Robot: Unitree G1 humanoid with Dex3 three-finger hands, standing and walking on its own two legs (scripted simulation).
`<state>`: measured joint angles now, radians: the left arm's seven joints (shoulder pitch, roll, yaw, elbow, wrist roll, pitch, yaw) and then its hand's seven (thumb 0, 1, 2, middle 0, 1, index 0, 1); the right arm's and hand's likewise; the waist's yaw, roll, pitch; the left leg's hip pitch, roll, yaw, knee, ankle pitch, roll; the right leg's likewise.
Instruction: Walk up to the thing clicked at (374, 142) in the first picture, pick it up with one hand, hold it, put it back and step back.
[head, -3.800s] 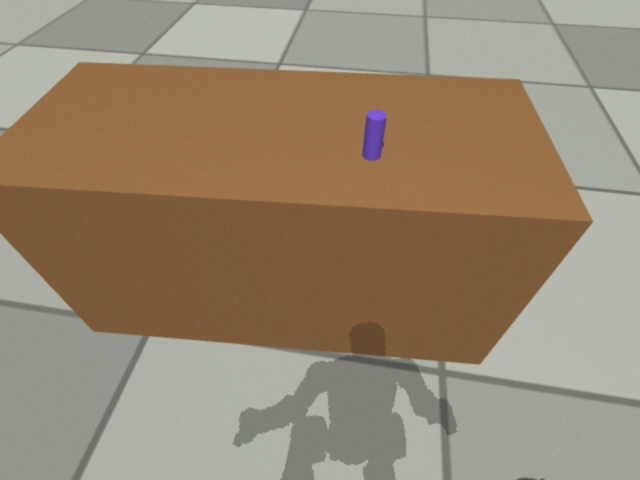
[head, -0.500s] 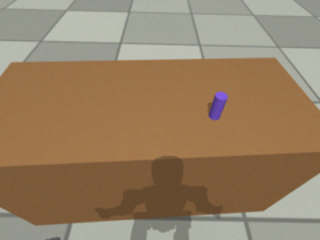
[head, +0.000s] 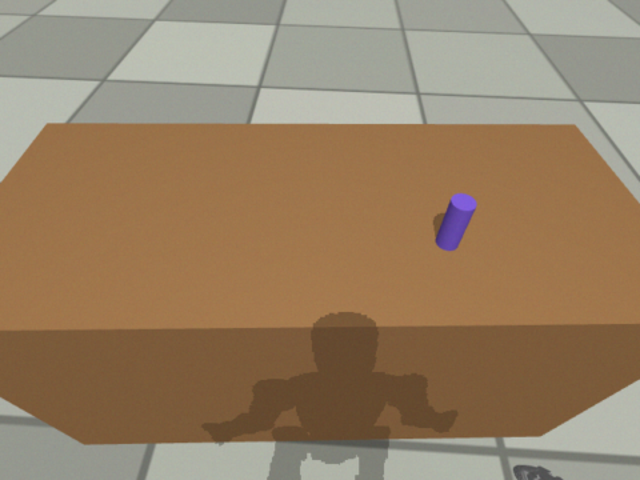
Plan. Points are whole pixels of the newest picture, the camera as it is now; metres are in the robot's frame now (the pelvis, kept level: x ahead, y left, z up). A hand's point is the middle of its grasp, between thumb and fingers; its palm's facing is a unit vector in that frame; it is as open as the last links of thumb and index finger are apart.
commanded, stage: walk up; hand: right
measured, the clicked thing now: (454, 223) +0.52 -0.24 -0.03
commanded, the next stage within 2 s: stand in 0.12 s
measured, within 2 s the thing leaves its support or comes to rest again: neither
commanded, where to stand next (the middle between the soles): +0.04 -0.02 m, yaw -1 degrees
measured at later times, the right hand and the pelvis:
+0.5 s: hand out of the picture +0.08 -0.25 -0.15, palm faces -0.02 +0.94 -0.33, open 7.4 cm; pelvis -0.01 +0.00 +0.00, yaw -1 degrees
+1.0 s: hand out of the picture +0.05 -0.25 -0.16, palm faces -0.02 +0.94 -0.34, open 7.4 cm; pelvis -0.01 +0.00 +0.00, yaw -1 degrees
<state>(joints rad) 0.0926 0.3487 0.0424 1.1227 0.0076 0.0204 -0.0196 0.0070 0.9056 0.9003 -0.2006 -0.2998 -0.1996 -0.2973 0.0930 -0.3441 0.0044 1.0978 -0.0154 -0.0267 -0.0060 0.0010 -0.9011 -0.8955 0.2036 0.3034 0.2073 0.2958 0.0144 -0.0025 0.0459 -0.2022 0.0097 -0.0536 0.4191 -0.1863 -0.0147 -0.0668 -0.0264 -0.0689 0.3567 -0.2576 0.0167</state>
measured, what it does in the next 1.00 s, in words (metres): stands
